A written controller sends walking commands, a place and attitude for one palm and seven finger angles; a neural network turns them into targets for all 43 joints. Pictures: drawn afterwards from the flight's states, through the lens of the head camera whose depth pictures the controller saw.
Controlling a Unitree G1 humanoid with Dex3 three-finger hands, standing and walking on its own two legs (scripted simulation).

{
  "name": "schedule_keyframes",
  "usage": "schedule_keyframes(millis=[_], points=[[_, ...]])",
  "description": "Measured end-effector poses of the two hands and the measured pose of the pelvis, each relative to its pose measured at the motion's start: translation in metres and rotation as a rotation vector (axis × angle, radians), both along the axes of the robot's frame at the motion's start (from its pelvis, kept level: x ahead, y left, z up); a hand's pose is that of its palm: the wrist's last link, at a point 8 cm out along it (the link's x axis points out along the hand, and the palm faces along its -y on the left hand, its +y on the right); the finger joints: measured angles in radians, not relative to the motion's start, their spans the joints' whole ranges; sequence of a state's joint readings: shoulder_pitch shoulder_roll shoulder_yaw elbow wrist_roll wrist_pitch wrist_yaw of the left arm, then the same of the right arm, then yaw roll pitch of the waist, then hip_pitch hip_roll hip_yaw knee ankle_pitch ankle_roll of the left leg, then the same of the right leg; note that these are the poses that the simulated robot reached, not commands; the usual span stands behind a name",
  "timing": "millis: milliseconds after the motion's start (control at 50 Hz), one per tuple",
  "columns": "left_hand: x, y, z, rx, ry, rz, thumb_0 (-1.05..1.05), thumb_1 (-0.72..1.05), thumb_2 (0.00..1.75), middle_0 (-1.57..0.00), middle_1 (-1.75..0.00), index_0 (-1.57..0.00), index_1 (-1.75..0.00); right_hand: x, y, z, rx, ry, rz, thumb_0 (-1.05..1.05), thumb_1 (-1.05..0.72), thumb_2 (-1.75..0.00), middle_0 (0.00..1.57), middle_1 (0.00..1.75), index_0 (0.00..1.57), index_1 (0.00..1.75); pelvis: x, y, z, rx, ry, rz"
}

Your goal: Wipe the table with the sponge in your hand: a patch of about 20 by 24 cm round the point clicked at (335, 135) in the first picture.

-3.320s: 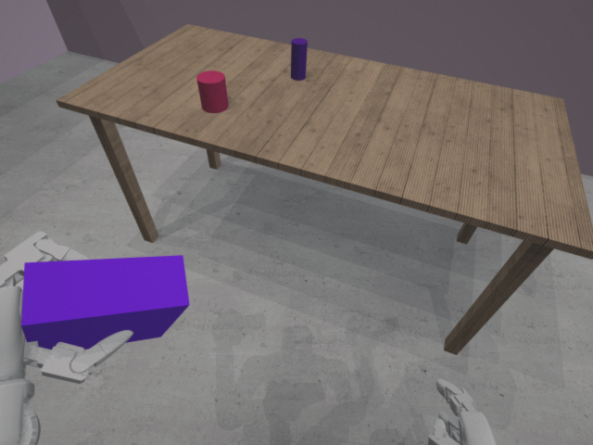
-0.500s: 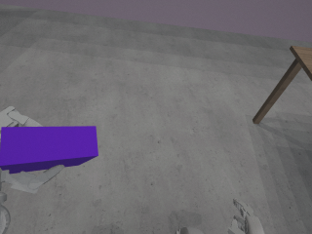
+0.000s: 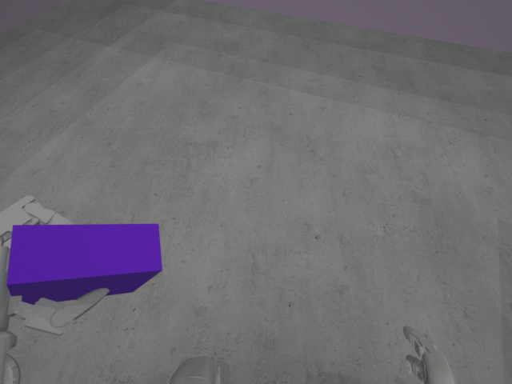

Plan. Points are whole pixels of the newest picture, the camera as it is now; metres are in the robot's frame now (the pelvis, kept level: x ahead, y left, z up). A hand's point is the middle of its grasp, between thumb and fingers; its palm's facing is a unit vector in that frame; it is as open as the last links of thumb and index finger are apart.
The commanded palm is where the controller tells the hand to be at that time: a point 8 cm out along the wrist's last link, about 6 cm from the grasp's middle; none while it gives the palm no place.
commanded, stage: walk around to get in front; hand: left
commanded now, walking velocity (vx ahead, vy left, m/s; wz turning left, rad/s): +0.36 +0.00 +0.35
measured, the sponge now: (107, 264) +0.23 +0.19 +0.14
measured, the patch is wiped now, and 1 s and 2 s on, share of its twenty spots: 0.00 0.00 0.00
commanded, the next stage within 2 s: none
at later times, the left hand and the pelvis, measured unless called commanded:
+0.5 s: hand (82, 196) +0.30 +0.24 +0.17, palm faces +0.53 -0.68 -0.51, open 9.6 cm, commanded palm +0.25 +0.27 +0.17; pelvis +0.13 -0.03 -0.03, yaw +8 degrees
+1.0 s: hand (95, 130) +0.43 +0.27 +0.16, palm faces +0.60 -0.68 -0.41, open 9.7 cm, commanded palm +0.35 +0.29 +0.17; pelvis +0.26 -0.02 -0.02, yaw +14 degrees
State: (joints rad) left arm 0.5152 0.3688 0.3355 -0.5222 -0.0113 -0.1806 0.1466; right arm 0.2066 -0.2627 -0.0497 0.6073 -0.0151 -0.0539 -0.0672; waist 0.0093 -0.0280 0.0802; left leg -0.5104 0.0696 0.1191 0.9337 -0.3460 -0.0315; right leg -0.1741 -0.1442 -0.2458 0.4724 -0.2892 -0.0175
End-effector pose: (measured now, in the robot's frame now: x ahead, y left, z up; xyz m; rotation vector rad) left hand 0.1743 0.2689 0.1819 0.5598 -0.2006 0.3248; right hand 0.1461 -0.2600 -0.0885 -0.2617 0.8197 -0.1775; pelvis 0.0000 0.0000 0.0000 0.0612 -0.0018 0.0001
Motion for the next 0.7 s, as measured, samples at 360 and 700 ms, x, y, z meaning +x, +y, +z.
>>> schedule_keyframes(millis=[360, 700], points=[[0.061, 0.013, 0.013, 0.035, -0.144, 0.030, 0.00, -0.45, 0.98, -0.81, -1.32, -0.81, -1.32, 0.113, 0.089, -0.008, 0.193, -0.077, 0.139, 0.01, -0.91, -0.90, 0.20, 0.30, 0.20, 0.29, 0.084, 0.000, -0.012, -0.056, 0.003, 0.086], [0.128, -0.013, -0.005, -0.021, -0.044, 0.191, 0.00, -0.45, 0.98, -0.81, -1.32, -0.81, -1.32, 0.227, 0.000, -0.012, 0.027, 0.022, 0.197, 0.02, -0.91, -0.90, 0.20, 0.30, 0.20, 0.29, 0.179, -0.039, -0.006, -0.021, -0.010, 0.206]])
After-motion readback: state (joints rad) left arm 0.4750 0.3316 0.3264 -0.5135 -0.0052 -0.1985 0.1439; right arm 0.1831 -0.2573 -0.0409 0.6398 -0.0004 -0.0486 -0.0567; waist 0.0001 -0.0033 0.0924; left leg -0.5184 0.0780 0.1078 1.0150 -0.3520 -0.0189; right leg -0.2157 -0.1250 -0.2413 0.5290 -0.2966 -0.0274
